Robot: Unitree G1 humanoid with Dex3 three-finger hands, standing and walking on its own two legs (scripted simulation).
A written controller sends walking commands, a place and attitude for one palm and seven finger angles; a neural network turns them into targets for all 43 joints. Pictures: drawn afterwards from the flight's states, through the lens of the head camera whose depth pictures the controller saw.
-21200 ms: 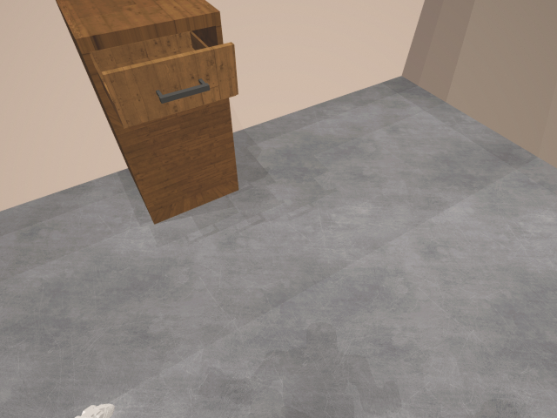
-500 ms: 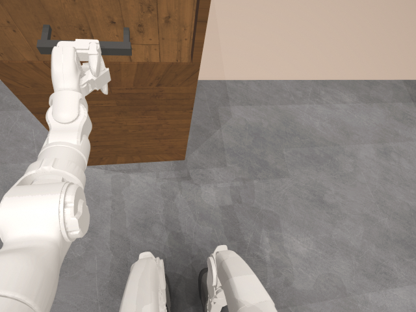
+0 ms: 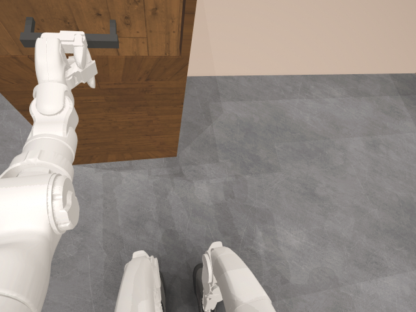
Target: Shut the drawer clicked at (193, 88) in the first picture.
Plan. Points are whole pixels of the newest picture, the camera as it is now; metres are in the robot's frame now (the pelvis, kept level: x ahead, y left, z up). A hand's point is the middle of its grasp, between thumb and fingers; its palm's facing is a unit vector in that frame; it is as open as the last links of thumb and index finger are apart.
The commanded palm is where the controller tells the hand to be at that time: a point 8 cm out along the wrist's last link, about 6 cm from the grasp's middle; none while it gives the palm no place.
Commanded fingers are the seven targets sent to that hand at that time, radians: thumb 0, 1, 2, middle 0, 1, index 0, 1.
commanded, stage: pull the fist back off the drawer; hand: left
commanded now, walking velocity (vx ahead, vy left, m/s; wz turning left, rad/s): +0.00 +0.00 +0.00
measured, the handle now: (72, 32) +0.62 +0.17 +0.06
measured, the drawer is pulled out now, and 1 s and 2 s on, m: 0.00 0.00 0.00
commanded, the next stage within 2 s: draw the hand back to the body in 0.46 s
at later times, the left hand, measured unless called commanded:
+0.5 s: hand (94, 69) +0.55 +0.13 +0.05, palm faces +0.03 -1.00 -0.02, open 3.6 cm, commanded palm +0.52 +0.17 +0.06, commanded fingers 0.00 0.90 0.90 -1.40 -1.60 -1.40 -1.60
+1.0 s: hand (32, 101) +0.42 +0.18 +0.14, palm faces +0.02 -1.00 -0.03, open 3.3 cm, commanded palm +0.39 +0.23 +0.15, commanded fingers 0.00 0.90 0.90 -1.40 -1.60 -1.40 -1.60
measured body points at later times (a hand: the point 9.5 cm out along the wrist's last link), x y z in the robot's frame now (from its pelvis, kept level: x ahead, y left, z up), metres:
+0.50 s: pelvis +0.04 +0.01 +0.02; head +0.19 +0.02 +0.45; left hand +0.54 +0.19 +0.05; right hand +0.04 -0.25 -0.09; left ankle +0.05 +0.08 -0.61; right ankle +0.04 -0.10 -0.61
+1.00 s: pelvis +0.06 +0.00 +0.08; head +0.12 +0.02 +0.53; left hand +0.41 +0.23 +0.15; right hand +0.19 -0.25 -0.02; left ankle +0.05 +0.08 -0.61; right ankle +0.04 -0.10 -0.61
